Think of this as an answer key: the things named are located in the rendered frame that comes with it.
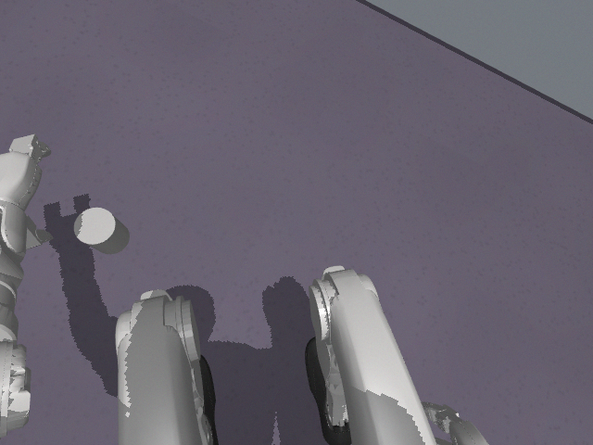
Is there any left robot hand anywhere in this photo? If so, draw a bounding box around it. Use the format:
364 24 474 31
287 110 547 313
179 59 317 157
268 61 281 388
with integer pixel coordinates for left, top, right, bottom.
0 134 53 249

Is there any right robot hand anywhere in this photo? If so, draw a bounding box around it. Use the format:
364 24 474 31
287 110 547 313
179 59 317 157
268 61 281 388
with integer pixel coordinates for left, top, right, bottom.
422 402 489 445

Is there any can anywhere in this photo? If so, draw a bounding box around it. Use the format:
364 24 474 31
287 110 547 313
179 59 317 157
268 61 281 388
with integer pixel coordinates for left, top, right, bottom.
74 208 130 254

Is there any left robot foot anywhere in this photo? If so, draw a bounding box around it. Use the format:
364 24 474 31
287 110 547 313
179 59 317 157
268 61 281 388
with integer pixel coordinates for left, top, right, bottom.
199 355 219 445

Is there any left robot arm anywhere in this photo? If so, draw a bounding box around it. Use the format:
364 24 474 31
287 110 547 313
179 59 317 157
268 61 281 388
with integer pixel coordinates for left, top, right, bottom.
0 200 32 439

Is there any right robot foot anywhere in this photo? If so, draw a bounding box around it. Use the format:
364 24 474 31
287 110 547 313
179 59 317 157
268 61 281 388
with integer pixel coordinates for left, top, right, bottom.
305 337 352 445

